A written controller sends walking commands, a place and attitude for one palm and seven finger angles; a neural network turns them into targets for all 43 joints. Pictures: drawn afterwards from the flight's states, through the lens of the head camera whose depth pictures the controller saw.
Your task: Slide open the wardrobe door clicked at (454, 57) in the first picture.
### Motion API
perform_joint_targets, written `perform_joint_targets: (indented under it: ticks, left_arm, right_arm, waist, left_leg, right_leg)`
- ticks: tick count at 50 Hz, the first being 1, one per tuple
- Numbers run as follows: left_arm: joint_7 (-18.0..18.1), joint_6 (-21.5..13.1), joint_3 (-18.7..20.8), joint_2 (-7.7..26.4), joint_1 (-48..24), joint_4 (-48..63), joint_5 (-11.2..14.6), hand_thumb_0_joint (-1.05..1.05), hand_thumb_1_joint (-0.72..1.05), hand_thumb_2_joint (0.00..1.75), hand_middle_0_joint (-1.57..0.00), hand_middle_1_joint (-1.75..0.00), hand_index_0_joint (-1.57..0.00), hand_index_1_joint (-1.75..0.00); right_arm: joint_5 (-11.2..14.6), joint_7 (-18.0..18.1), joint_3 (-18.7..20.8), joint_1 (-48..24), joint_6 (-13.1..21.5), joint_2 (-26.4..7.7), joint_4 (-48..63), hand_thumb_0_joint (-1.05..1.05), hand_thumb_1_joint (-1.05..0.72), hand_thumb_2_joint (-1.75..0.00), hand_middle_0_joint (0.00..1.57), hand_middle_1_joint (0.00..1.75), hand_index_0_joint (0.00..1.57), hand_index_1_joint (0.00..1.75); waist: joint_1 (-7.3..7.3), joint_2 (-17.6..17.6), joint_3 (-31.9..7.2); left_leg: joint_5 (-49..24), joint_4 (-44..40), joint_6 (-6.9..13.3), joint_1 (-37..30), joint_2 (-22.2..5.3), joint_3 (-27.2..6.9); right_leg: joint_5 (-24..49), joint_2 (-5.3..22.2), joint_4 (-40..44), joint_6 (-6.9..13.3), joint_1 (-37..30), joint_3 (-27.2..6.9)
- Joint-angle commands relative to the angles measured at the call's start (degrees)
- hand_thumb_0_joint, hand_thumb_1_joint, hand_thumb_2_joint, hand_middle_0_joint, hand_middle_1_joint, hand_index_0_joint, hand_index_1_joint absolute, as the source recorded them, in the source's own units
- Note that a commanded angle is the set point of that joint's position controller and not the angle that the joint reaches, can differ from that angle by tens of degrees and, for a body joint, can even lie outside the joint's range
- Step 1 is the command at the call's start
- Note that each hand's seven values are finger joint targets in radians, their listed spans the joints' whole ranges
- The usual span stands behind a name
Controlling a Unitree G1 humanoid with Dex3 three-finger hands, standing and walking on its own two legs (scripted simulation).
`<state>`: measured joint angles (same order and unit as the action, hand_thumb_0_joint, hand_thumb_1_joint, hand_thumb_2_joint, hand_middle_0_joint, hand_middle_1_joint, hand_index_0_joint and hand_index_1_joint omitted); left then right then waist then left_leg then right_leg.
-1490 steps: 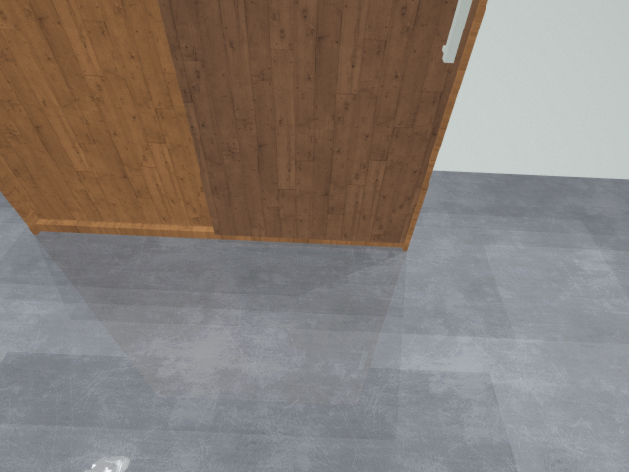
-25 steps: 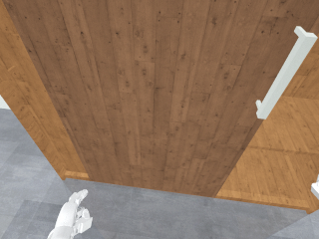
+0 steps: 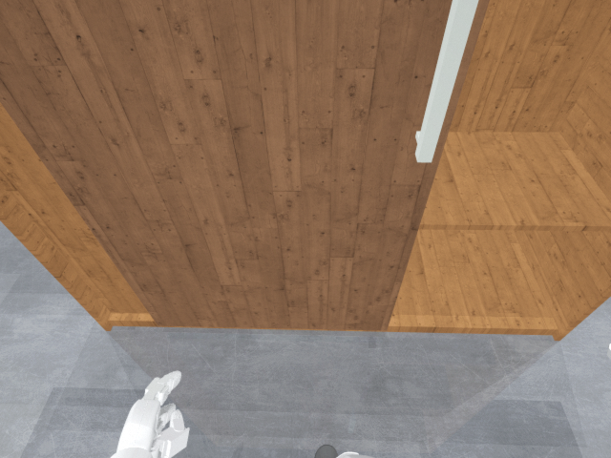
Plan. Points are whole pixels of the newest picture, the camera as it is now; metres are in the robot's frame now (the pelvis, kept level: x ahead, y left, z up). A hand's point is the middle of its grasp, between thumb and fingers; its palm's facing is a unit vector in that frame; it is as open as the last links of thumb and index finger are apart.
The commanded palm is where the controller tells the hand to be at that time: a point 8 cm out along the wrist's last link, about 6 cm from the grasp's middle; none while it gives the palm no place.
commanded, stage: step back with the hand held close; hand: right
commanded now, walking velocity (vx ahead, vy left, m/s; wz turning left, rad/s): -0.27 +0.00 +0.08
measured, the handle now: (438, 82) +0.60 -0.20 +0.20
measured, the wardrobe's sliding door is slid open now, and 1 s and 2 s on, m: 0.58 0.58 0.58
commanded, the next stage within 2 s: stop stepping back and stand still in 0.14 s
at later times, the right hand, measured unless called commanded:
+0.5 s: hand out of the picture +0.06 -0.34 +0.18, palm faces +0.41 +0.84 -0.35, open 7.4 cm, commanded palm +0.00 -0.38 +0.18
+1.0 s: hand out of the picture -0.05 -0.45 +0.19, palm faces +0.37 +0.79 -0.48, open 7.4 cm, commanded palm -0.10 -0.48 +0.18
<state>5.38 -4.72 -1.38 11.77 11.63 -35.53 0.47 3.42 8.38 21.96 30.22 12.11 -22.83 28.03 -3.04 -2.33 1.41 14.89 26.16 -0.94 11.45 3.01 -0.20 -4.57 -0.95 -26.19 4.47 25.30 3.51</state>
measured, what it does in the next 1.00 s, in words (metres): walks backwards: right foot, then left foot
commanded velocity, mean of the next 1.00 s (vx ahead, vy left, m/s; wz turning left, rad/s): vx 0.10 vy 0.14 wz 0.02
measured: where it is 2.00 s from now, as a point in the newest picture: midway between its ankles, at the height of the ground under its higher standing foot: outside the picture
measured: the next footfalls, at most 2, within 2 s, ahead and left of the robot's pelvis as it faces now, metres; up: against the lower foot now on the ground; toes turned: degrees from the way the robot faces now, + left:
right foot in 0.26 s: +0.12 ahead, -0.07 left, +0.00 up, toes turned -1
left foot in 0.52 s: -0.14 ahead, +0.04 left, +0.00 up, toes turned +5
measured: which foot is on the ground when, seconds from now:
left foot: down 0.00-0.26, up 0.28-0.50, down 0.52-0.66, up 0.68-0.96, down 0.98-1.00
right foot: down 0.00-0.16, up 0.18-0.24, down 0.26-0.48, up 0.50-0.64, down 0.66-0.94, up 0.96-1.00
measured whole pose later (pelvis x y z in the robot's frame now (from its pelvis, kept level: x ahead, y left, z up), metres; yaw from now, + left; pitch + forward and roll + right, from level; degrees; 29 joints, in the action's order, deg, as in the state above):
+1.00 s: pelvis -0.26 -0.19 +0.00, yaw +5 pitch -1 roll +2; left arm 2.9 -3.2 -1.0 9.0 14.0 -36.3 -0.2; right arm 2.9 8.2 25.9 30.5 6.8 -30.6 35.0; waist -2.1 1.9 -1.7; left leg 20.5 25.6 8.6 6.5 3.6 5.2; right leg -23.8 3.7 -53.1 -2.6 33.3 6.5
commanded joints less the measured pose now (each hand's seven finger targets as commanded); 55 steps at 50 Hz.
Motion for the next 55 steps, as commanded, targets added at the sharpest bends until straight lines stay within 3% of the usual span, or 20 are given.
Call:
perform_joint_targets:
  ticks: [1, 5, 9, 11, 13, 15, 23, 24, 26, 27, 31, 33, 35, 39, 44, 46, 48, 50, 52, 55]
  left_arm:
    - [1.2, -4.2, 4.3, 9.1, -6.1, 10.2, -0.7, 0.0, 0.9, 0.9, -0.2, -0.3, -0.2, -0.3]
    - [-0.6, -3.6, 4.7, 7.0, -5.3, 11.1, -1.0, 0.0, 0.9, 0.9, -0.2, -0.3, -0.2, -0.3]
    - [-1.6, -2.4, 4.9, 6.2, -3.0, 8.4, -0.7, 0.0, 0.9, 0.9, -0.2, -0.3, -0.2, -0.3]
    - [-1.3, -2.2, 3.6, 6.5, -2.8, 7.7, -0.6, 0.0, 0.9, 0.9, -0.2, -0.3, -0.2, -0.3]
    - [0.6, -3.9, 3.6, 10.3, -6.1, 8.9, -0.4, 0.0, 0.9, 0.9, -0.2, -0.3, -0.2, -0.3]
    - [0.3, -6.2, 4.7, 8.1, -4.2, 9.0, -0.6, 0.0, 0.9, 0.9, -0.2, -0.3, -0.2, -0.3]
    - [-3.6, -5.6, 6.1, 5.4, -3.8, 8.9, -0.7, 0.0, 0.9, 0.9, -0.2, -0.3, -0.2, -0.3]
    - [-4.3, -5.1, 6.8, 5.3, -0.9, 6.6, 1.7, 0.0, 0.9, 0.9, -0.2, -0.3, -0.2, -0.3]
    - [-3.9, -3.9, 3.5, 4.8, -3.4, 7.1, -1.1, 0.0, 0.9, 0.9, -0.2, -0.3, -0.2, -0.3]
    - [-3.9, -3.5, 1.2, 2.7, -3.0, 6.3, -2.8, 0.0, 0.9, 0.9, -0.2, -0.3, -0.2, -0.3]
    - [-0.4, -2.7, 4.3, 8.0, -5.2, 5.8, 0.3, 0.0, 0.9, 0.9, -0.2, -0.3, -0.2, -0.3]
    - [-0.5, -3.8, 3.6, 8.5, -5.0, 8.3, -0.4, 0.0, 0.9, 0.9, -0.2, -0.3, -0.2, -0.3]
    - [-2.4, -4.6, 4.2, 7.5, -6.8, 8.1, -1.3, 0.0, 0.9, 0.9, -0.2, -0.3, -0.2, -0.3]
    - [-4.3, -3.2, 4.0, 6.2, -7.1, 7.3, -1.4, 0.0, 0.9, 0.9, -0.2, -0.3, -0.2, -0.3]
    - [-1.8, -0.6, 4.2, 4.8, -5.3, 7.4, -2.1, 0.0, 0.9, 0.9, -0.2, -0.3, -0.2, -0.3]
    - [-1.5, -0.6, 4.4, 3.8, -2.6, 6.1, -0.7, 0.0, 0.9, 0.9, -0.2, -0.3, -0.2, -0.3]
    - [-1.5, -0.2, 4.0, 5.0, -4.8, 7.3, -0.1, 0.0, 0.9, 0.9, -0.2, -0.3, -0.2, -0.3]
    - [-2.6, -1.0, 2.8, 3.6, -4.4, 7.0, -0.9, 0.0, 0.9, 0.9, -0.2, -0.3, -0.2, -0.3]
    - [-1.5, -0.5, 5.0, 7.0, -6.4, 7.0, 0.2, 0.0, 0.9, 0.9, -0.2, -0.3, -0.2, -0.3]
    - [0.3, -0.4, 3.3, 6.1, -6.6, 6.8, -0.5, 0.0, 0.9, 0.9, -0.2, -0.3, -0.2, -0.3]
  right_arm:
    - [-1.1, 1.3, 8.4, -10.3, 4.2, -12.0, 13.6, 0.0, -0.9, -0.9, 0.2, 0.3, 0.2, 0.3]
    - [0.4, 0.6, 10.3, -2.4, 4.6, -13.8, 14.1, 0.0, -0.9, -0.9, 0.2, 0.3, 0.2, 0.3]
    - [0.0, 0.6, 7.3, -2.8, 4.7, -11.6, 10.0, 0.0, -0.9, -0.9, 0.2, 0.3, 0.2, 0.3]
    - [-0.7, 0.4, 4.4, -8.8, 4.3, -9.9, 9.5, 0.0, -0.9, -0.9, 0.2, 0.3, 0.2, 0.3]
    - [-1.0, 0.5, 6.7, -14.0, 4.6, -11.9, 11.5, 0.0, -0.9, -0.9, 0.2, 0.3, 0.2, 0.3]
    - [-1.2, 0.5, 11.2, -16.1, 6.1, -17.5, 15.4, 0.0, -0.9, -0.9, 0.2, 0.3, 0.2, 0.3]
    - [-0.2, 1.5, 8.8, 0.2, -0.6, -13.4, 19.7, 0.0, -0.9, -0.9, 0.2, 0.3, 0.2, 0.3]
    - [-0.7, 1.4, 8.4, 1.1, -0.5, -13.3, 19.2, 0.0, -0.9, -0.9, 0.2, 0.3, 0.2, 0.3]
    - [1.0, 2.2, 13.5, -14.3, 0.7, -18.5, 27.5, 0.0, -0.9, -0.9, 0.2, 0.3, 0.2, 0.3]
    - [0.2, 2.5, 13.4, -17.7, 2.1, -19.1, 15.8, 0.0, -0.9, -0.9, 0.2, 0.3, 0.2, 0.3]
    - [-1.4, 1.6, 4.5, -16.0, -1.4, -10.3, 7.1, 0.0, -0.9, -0.9, 0.2, 0.3, 0.2, 0.3]
    - [-1.4, 1.4, 7.4, -16.9, 1.5, -13.0, 16.3, 0.0, -0.9, -0.9, 0.2, 0.3, 0.2, 0.3]
    - [-0.7, -0.3, 12.6, -17.1, 2.9, -19.4, 23.1, 0.0, -0.9, -0.9, 0.2, 0.3, 0.2, 0.3]
    - [-1.2, 0.2, 6.3, -5.4, 0.3, -10.7, 22.1, 0.0, -0.9, -0.9, 0.2, 0.3, 0.2, 0.3]
    - [-0.5, 1.0, 7.5, -2.7, -3.8, -12.7, 13.5, 0.0, -0.9, -0.9, 0.2, 0.3, 0.2, 0.3]
    - [-0.5, 0.3, 6.7, -1.9, -5.4, -12.8, 11.9, 0.0, -0.9, -0.9, 0.2, 0.3, 0.2, 0.3]
    - [-0.5, 1.2, 11.5, -9.2, -3.6, -18.0, 16.0, 0.0, -0.9, -0.9, 0.2, 0.3, 0.2, 0.3]
    - [-0.6, 1.9, 10.3, -13.4, -1.1, -15.1, 11.3, 0.0, -0.9, -0.9, 0.2, 0.3, 0.2, 0.3]
    - [-0.9, 1.1, 4.5, -11.4, -2.6, -9.6, 6.7, 0.0, -0.9, -0.9, 0.2, 0.3, 0.2, 0.3]
    - [-0.7, 1.6, 3.4, -15.2, -1.6, -10.6, 13.8, 0.0, -0.9, -0.9, 0.2, 0.3, 0.2, 0.3]
  waist:
    - [1.3, -11.1, -8.9]
    - [0.88, -5.6, -11.3]
    - [3.25, 15.9, -3.2]
    - [4.93, 9.7, 2.2]
    - [2.81, -18.3, 0.9]
    - [1.81, -13.9, -9.9]
    - [-1.85, -6.6, -9.9]
    - [-1.22, 25.4, -6.1]
    - [5.23, 9.2, -3.4]
    - [6.18, 6.9, -4.2]
    - [5.75, -2.6, 4.5]
    - [3.99, -23.2, 3.0]
    - [2.53, -13.8, 0.2]
    - [1.31, -14.8, -4.2]
    - [1.5, -12.4, -7.8]
    - [2.13, 6.1, -8.2]
    - [3.69, 14.0, -0.4]
    - [3.81, 13.3, -2.9]
    - [4.09, 10.1, 6.9]
    - [4.88, 0.1, 3.9]
  left_leg:
    - [8.1, 5.7, 2.3, -3.9, 3.2, 0.9]
    - [8.5, -3.1, 4.8, 1.2, -0.1, -2.1]
    - [18.2, -18.6, 12.0, 32.5, -19.6, -19.3]
    - [10.1, -9.5, 6.6, 28.6, -13.9, -11.4]
    - [12.5, 18.2, 0.0, 13.8, 1.8, -0.1]
    - [16.5, 39.0, 0.7, 1.6, 6.2, -1.1]
    - [23.4, -4.6, 8.9, -13.0, 2.6, 9.9]
    - [14.0, -12.3, 15.8, 11.3, -17.8, -12.9]
    - [10.0, -10.6, 17.2, 17.9, -26.5, -20.3]
    - [13.1, -8.0, 0.4, 16.6, -23.4, -13.3]
    - [29.5, 6.5, 6.6, 24.7, -8.8, -1.6]
    - [21.5, 38.4, 1.5, 24.4, 2.2, 4.3]
    - [14.0, 48.1, 1.6, 16.0, 2.1, 0.1]
    - [7.6, 31.9, 2.4, 3.8, 2.6, 7.1]
    - [18.2, 6.0, 5.7, -16.2, 7.0, 13.2]
    - [11.6, -10.3, 10.2, -13.2, -3.5, 3.8]
    - [14.5, -16.9, 20.7, 0.5, -23.5, -20.7]
    - [20.3, -13.9, 7.0, -1.8, -21.9, -16.2]
    - [25.9, -14.7, 14.8, 10.2, -20.3, -16.2]
    - [23.7, -2.8, 9.8, 13.7, -13.8, 0.2]
  right_leg:
    - [-35.7, 12.4, 22.0, -4.5, -2.1, -17.5]
    - [-21.9, 8.0, 11.5, -6.6, -8.7, -7.6]
    - [-17.3, 1.0, -27.9, -6.2, -19.8, -6.6]
    - [-19.7, 3.6, -12.8, -4.9, -14.6, -9.7]
    - [-26.1, 16.0, 18.1, -0.1, 1.0, -25.6]
    - [-46.4, 19.1, 25.9, -0.9, 5.5, -28.1]
    - [-21.9, -1.9, 2.0, -21.0, -0.4, 8.2]
    - [-24.9, -1.7, -44.9, -14.0, -6.9, -2.2]
    - [-24.7, 5.5, -60.9, -5.4, 7.0, -14.4]
    - [-24.0, 8.2, -46.9, -5.7, 1.5, -8.8]
    - [-27.7, 4.7, -6.5, -3.6, -13.3, -3.0]
    - [-46.1, 22.5, 19.7, 3.2, -6.1, -37.4]
    - [-54.7, 21.8, 26.5, -3.1, 4.8, -37.9]
    - [-40.1, 16.1, 22.7, -7.6, 2.0, -11.7]
    - [-29.8, 12.9, 15.3, -10.7, 1.4, -2.4]
    - [-19.9, 4.8, -13.2, -9.1, -0.2, 8.3]
    - [-22.3, 4.6, -49.4, -6.2, 16.1, -2.7]
    - [-22.4, 8.6, -42.3, -5.9, 15.9, -5.1]
    - [-19.6, 10.3, -33.7, -5.3, 7.9, -3.5]
    - [-17.5, 6.4, -11.0, -5.3, -11.3, 5.2]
